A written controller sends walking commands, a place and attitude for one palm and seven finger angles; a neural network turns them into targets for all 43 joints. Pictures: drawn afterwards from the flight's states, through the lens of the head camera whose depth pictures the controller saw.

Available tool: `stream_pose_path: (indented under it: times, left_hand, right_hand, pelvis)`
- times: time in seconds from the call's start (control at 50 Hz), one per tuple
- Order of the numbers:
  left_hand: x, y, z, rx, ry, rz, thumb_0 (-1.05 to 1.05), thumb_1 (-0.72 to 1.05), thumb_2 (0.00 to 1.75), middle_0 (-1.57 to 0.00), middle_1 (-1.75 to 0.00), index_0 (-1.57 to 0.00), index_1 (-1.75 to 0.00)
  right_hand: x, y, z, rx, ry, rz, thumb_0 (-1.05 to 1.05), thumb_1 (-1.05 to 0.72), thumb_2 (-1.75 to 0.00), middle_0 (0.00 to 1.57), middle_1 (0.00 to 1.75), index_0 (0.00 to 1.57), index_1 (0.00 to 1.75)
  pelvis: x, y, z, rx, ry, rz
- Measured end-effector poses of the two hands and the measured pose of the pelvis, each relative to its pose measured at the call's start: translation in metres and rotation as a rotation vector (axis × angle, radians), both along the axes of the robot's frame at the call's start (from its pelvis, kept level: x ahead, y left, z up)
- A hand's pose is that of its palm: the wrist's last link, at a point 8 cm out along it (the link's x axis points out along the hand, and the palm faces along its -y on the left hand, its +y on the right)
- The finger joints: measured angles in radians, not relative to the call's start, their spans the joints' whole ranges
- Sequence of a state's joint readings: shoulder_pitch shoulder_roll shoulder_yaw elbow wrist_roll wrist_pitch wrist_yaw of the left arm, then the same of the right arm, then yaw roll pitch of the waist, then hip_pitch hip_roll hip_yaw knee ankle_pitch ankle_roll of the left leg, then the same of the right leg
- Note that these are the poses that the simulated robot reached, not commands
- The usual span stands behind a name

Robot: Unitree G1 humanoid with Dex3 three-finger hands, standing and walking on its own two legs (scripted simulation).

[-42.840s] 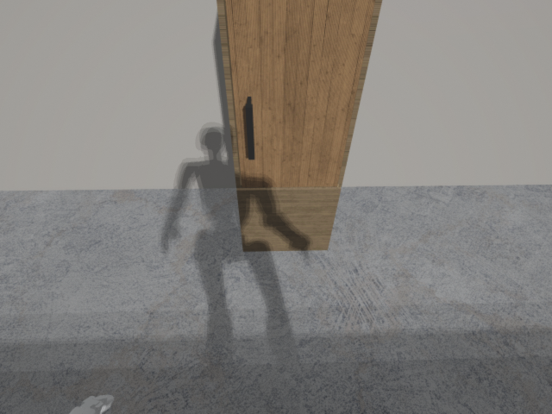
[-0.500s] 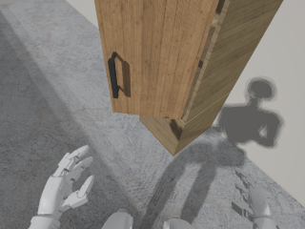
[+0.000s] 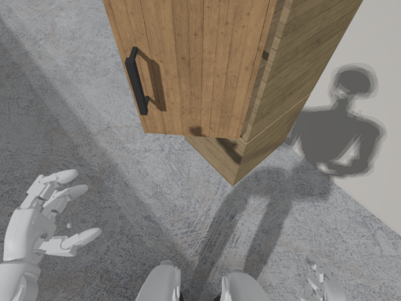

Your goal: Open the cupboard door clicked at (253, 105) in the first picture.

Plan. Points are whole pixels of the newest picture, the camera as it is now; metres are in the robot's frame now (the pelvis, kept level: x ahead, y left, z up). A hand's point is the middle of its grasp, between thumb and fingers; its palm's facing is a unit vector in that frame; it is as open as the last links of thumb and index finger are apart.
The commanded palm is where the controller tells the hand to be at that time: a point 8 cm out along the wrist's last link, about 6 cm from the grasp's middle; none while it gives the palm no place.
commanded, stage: raise the hand with hooked fingers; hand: left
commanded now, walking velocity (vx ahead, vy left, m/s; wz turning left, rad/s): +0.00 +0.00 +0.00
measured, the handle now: (139, 84) +0.61 +0.19 +0.01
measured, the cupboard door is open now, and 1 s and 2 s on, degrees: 45 45 45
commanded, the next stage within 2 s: move the hooked fingers beside the handle in 1.20 s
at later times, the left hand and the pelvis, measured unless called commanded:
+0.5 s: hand (39, 222) +0.25 +0.31 +0.02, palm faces +0.00 -1.00 -0.05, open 13.9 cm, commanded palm +0.23 +0.35 +0.03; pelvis -0.01 +0.04 -0.01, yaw +0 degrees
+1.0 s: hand (42, 207) +0.27 +0.31 +0.02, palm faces -0.02 -1.00 -0.06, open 14.0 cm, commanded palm +0.25 +0.35 +0.03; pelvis -0.01 +0.03 -0.01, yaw +0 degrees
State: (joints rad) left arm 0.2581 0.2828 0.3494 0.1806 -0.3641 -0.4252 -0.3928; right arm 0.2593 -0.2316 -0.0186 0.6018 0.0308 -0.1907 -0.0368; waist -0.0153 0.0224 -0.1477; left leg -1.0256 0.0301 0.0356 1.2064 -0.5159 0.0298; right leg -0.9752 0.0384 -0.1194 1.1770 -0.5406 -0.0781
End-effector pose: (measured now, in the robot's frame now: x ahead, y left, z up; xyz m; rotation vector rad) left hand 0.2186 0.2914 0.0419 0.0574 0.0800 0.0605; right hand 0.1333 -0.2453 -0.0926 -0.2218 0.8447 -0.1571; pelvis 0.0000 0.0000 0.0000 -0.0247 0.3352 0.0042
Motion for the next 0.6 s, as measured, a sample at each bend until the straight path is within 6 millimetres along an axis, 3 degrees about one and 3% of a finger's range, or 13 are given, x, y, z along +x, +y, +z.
stream_pose_path:
  times: [0.06, 0.18, 0.26, 0.36, 0.5, 0.6]
  left_hand:
    - [-0.002, 0.008, -0.003, 0.027, -0.040, -0.010, 0.01, -0.02, 0.50, -0.27, -0.90, -0.26, -0.90]
    - [0.005, 0.013, -0.033, -0.025, 0.018, -0.111, 0.00, -0.16, 0.44, -0.28, -0.99, -0.27, -0.99]
    - [0.010, 0.021, -0.022, -0.015, -0.032, -0.112, 0.00, -0.25, 0.40, -0.29, -1.05, -0.28, -1.05]
    - [0.011, 0.046, -0.002, 0.016, -0.093, -0.049, 0.00, -0.37, 0.36, -0.30, -1.12, -0.29, -1.12]
    - [0.011, 0.068, -0.021, -0.014, 0.019, -0.057, 0.00, -0.46, 0.31, -0.30, -1.18, -0.29, -1.18]
    - [0.017, 0.071, -0.016, 0.006, -0.032, -0.084, -0.01, -0.49, 0.30, -0.30, -1.20, -0.29, -1.20]
  right_hand:
    - [-0.002, -0.006, 0.000, -0.038, 0.016, 0.006, 0.02, -0.90, -0.90, 0.21, 0.30, 0.20, 0.30]
    - [0.010, -0.002, 0.005, -0.093, -0.026, 0.018, 0.02, -0.90, -0.90, 0.20, 0.30, 0.20, 0.30]
    - [0.022, 0.014, 0.015, -0.092, -0.077, 0.042, 0.02, -0.90, -0.90, 0.20, 0.30, 0.20, 0.30]
    - [0.036, 0.039, 0.022, -0.056, -0.114, 0.093, 0.01, -0.90, -0.90, 0.20, 0.30, 0.20, 0.30]
    - [0.040, 0.059, 0.021, -0.039, -0.115, 0.136, 0.01, -0.90, -0.90, 0.21, 0.30, 0.20, 0.30]
    - [0.031, 0.057, 0.019, -0.062, -0.085, 0.139, 0.01, -0.90, -0.90, 0.21, 0.30, 0.20, 0.30]
  pelvis:
    - [0.000, 0.007, -0.004, -0.007, 0.011, 0.005]
    - [-0.005, 0.020, -0.012, -0.024, 0.018, 0.004]
    - [-0.006, 0.028, -0.010, -0.034, 0.011, 0.005]
    - [-0.007, 0.036, -0.006, -0.044, 0.008, 0.015]
    - [-0.011, 0.045, -0.007, -0.054, 0.009, 0.024]
    - [-0.013, 0.047, -0.008, -0.056, 0.010, 0.022]
